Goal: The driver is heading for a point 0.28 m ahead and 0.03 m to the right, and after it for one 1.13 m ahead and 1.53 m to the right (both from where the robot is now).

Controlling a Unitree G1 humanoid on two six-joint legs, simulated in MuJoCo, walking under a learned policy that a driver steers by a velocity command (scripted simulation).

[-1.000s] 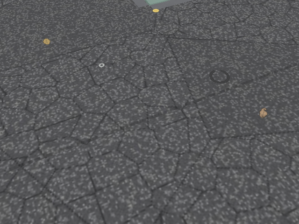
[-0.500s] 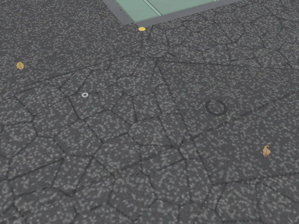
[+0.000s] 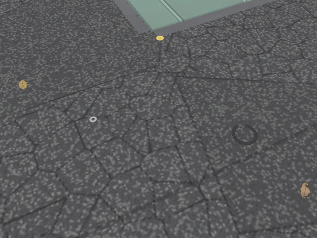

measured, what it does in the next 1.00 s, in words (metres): steps on the spot, turning right: left foot, then left foot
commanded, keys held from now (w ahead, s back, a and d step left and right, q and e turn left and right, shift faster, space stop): no key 0.18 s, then e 0.82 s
